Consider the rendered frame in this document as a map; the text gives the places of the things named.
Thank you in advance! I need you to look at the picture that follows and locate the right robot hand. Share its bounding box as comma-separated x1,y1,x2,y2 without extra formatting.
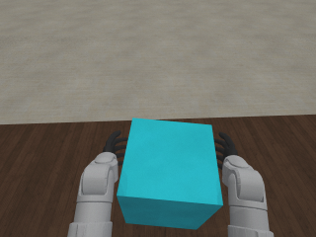
213,131,238,170

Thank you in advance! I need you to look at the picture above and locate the robot right forearm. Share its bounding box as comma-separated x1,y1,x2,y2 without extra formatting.
222,155,275,237

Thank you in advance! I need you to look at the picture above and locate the robot left forearm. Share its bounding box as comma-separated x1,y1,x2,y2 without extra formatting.
67,152,119,237

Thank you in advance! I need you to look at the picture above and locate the carton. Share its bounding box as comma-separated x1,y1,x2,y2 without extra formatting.
117,118,223,230

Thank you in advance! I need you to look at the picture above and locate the left robot hand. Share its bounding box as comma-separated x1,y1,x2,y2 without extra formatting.
102,130,128,166

